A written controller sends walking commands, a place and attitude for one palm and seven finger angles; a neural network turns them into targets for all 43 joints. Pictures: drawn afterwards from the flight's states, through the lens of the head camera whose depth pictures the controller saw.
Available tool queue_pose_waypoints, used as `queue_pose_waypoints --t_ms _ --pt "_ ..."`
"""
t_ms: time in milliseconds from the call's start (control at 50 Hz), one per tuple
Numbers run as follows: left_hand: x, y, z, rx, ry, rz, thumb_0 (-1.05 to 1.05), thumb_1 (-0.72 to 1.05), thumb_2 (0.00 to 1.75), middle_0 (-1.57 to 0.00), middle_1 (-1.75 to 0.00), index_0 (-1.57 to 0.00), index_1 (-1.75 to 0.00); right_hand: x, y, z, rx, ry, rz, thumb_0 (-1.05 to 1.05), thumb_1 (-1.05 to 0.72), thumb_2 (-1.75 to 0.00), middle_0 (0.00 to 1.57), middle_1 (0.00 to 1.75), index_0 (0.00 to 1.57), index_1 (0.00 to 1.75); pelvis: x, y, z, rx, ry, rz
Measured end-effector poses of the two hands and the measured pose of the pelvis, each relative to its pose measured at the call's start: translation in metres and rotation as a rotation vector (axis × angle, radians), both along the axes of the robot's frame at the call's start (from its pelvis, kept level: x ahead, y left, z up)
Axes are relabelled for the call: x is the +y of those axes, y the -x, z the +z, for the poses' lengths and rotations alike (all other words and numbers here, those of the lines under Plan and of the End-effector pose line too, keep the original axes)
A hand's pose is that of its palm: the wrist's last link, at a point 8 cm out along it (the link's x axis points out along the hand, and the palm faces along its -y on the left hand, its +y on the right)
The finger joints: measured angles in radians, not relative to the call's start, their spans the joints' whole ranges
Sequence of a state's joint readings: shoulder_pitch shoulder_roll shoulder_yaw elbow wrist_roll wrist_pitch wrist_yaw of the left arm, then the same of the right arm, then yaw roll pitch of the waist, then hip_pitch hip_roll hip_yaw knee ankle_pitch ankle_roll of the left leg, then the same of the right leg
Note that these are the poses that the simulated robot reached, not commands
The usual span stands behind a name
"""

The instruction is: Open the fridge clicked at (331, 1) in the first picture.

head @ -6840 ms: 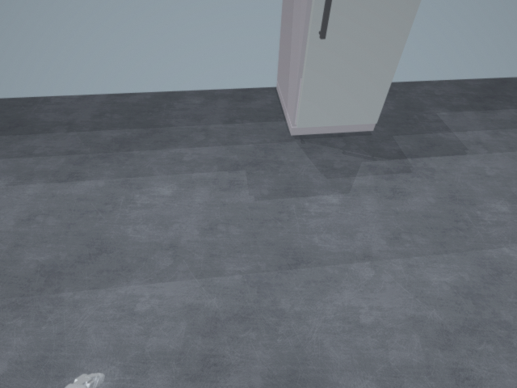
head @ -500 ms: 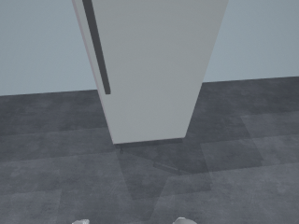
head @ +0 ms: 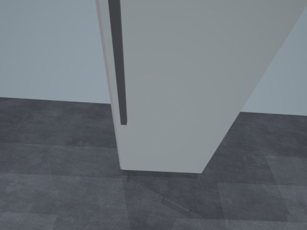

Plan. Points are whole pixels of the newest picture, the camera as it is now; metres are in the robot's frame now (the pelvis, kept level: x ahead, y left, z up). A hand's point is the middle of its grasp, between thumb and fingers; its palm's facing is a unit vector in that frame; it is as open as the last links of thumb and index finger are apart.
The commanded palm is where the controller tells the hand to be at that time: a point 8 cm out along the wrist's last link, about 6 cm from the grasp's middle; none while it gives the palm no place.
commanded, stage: come to a stop and stand still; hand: left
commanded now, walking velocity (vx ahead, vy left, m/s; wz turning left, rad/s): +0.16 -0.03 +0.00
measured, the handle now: (121, 69) +0.53 +0.16 +0.13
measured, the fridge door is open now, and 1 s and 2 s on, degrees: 0 0 0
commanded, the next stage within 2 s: none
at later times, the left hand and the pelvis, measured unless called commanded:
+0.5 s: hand out of the picture +0.14 +0.16 -0.16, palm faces +0.05 -0.97 -0.25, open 7.3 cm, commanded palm none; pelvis +0.07 -0.02 +0.01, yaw +2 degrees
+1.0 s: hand out of the picture +0.02 +0.23 -0.15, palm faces +0.04 -0.96 -0.26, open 7.4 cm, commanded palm none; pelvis +0.02 +0.04 +0.01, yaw +0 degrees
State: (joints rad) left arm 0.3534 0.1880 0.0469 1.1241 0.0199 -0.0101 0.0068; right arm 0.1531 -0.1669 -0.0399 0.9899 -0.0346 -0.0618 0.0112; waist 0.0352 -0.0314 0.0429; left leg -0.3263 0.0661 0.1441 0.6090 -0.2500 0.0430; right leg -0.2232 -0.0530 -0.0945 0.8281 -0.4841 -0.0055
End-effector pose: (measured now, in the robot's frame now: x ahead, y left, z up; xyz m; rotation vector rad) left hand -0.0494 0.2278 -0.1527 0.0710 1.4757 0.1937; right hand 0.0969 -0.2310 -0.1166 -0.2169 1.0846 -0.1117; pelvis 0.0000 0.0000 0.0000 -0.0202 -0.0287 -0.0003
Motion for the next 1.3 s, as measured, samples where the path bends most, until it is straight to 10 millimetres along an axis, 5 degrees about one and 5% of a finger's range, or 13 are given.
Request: queue_pose_waypoints --t_ms 160,280,460,640,840,1020,1160,1300 --pt "-0.002 -0.083 0.017 -0.073 0.000 -0.041 0.01 0.91 0.90 -0.20 -0.30 -0.20 -0.30 0.001 0.008 0.001 0.132 0.003 -0.075 -0.01 -0.95 -0.90 0.20 0.30 0.20 0.30 0.002 -0.044 0.015 0.012 -0.019 -0.002" --pt "-0.011 -0.143 0.017 -0.140 -0.058 -0.073 0.02 0.93 0.90 -0.20 -0.30 -0.20 -0.30 -0.007 0.022 -0.019 0.279 -0.040 -0.112 -0.01 -0.93 -0.90 0.20 0.30 0.20 0.29 -0.016 -0.072 0.008 -0.006 -0.048 0.006" --pt "-0.021 -0.181 0.025 -0.199 -0.097 -0.087 0.01 0.92 0.90 -0.20 -0.30 -0.21 -0.30 -0.017 0.011 -0.033 0.332 -0.070 -0.133 0.00 -0.92 -0.90 0.20 0.30 0.20 0.29 -0.025 -0.073 0.005 0.004 -0.040 0.027" --pt "0.012 -0.167 0.013 -0.263 -0.093 -0.070 0.01 0.91 0.90 -0.20 -0.30 -0.21 -0.30 -0.005 -0.008 -0.022 0.150 -0.007 -0.086 0.00 -0.91 -0.90 0.20 0.30 0.20 0.29 0.005 -0.047 -0.005 -0.005 -0.023 0.039" --pt "0.045 -0.108 0.027 -0.228 -0.128 -0.085 0.01 0.91 0.90 -0.20 -0.30 -0.20 -0.30 0.033 -0.009 -0.023 0.016 -0.072 -0.034 0.00 -0.91 -0.90 0.20 0.30 0.20 0.29 0.028 -0.028 -0.004 -0.035 -0.045 -0.003" --pt "0.047 -0.063 0.034 -0.134 -0.106 -0.075 0.01 0.90 0.90 -0.20 -0.30 -0.20 -0.30 0.040 0.035 -0.024 0.110 -0.072 -0.045 0.00 -0.92 -0.90 0.20 0.30 0.20 0.29 0.039 -0.019 0.006 -0.013 -0.035 0.012" --pt "0.039 -0.058 0.031 -0.118 -0.080 -0.059 0.01 0.90 0.90 -0.20 -0.30 -0.20 -0.30 0.041 0.077 -0.027 0.254 -0.065 -0.054 0.00 -0.92 -0.90 0.20 0.30 0.20 0.29 0.041 -0.020 0.008 -0.008 -0.038 0.031" --pt "0.028 -0.066 0.028 -0.106 -0.056 -0.066 0.01 0.91 0.90 -0.20 -0.30 -0.20 -0.30 0.043 0.088 -0.027 0.307 -0.071 -0.074 0.01 -0.91 -0.90 0.20 0.30 0.20 0.29 0.038 -0.026 0.009 -0.002 -0.039 0.032"
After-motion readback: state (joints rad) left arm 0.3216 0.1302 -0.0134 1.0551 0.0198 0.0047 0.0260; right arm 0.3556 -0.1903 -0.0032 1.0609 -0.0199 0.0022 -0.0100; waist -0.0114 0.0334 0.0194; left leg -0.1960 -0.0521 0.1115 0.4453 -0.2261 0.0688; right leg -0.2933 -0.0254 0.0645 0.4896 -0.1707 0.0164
